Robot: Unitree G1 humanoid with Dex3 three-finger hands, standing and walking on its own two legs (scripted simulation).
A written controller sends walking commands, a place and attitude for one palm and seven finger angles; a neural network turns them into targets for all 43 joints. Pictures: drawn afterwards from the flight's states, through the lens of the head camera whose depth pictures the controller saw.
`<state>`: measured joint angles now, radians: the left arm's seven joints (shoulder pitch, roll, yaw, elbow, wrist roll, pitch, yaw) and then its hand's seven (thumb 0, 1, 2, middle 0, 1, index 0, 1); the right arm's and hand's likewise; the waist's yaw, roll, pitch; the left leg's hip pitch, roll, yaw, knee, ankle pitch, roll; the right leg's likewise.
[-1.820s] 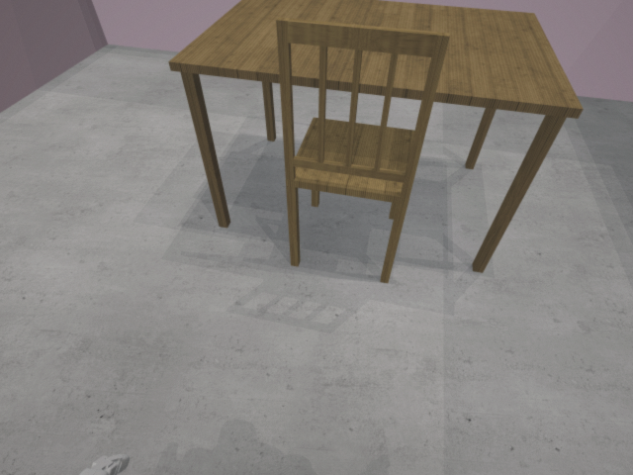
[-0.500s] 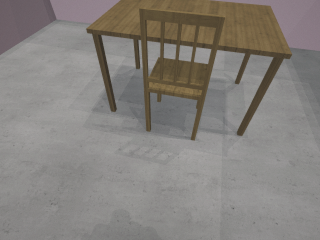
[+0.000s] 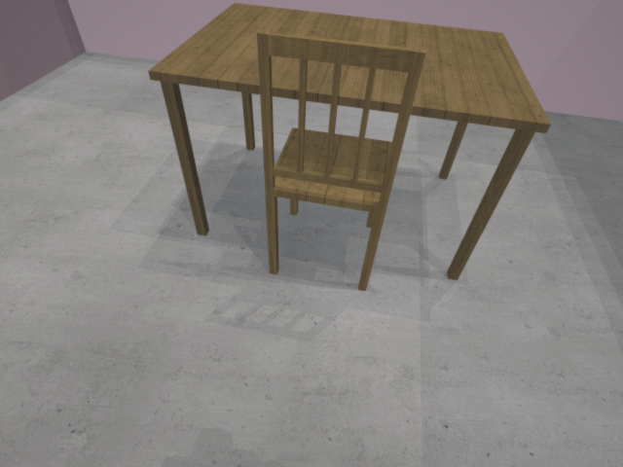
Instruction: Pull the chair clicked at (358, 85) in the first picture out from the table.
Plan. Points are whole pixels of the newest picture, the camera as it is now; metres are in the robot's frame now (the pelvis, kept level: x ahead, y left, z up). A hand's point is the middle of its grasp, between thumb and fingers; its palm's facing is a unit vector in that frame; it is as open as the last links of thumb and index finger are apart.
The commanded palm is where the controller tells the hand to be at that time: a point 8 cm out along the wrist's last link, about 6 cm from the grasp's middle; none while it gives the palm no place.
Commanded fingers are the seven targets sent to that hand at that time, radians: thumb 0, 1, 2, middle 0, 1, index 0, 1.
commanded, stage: walk to a spot facing it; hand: left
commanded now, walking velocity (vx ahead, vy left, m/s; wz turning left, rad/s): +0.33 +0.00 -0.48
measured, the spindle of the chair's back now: (332, 125) +0.99 +0.02 -0.06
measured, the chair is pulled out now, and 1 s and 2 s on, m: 0.00 0.00 0.00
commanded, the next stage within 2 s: take the last steps up to it in 0.30 s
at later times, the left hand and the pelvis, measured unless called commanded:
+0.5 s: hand (262, 370) +0.32 +0.11 -0.17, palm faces -0.24 -0.94 -0.23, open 7.4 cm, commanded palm none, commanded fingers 0.00 0.90 0.90 -0.20 -0.30 -0.20 -0.30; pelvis +0.16 -0.05 -0.02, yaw -14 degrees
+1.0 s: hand (233, 380) +0.30 +0.16 -0.18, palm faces -0.09 -0.98 -0.15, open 7.4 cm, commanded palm none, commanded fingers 0.00 0.90 0.90 -0.20 -0.30 -0.20 -0.30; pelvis +0.31 -0.03 +0.01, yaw -9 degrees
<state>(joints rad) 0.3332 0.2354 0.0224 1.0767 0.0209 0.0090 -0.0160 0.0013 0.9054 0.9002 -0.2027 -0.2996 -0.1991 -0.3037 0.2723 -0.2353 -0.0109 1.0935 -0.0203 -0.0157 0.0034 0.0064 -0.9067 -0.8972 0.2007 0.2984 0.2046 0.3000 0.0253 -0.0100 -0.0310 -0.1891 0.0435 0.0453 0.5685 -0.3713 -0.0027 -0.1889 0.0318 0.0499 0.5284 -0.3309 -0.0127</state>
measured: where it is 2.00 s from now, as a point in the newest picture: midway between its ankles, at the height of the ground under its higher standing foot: (344, 403)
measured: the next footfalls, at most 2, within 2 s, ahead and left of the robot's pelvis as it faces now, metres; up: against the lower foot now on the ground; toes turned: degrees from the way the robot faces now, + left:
right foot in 0.38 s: +0.27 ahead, -0.15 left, +0.00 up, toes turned -20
left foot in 0.88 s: +0.37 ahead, +0.05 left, +0.00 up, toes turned -1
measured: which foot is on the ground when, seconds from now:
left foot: down 0.00-0.38, up 0.40-0.86, down 0.88-1.00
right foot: down 0.00-0.02, up 0.04-0.36, down 0.38-0.88, up 0.90-1.00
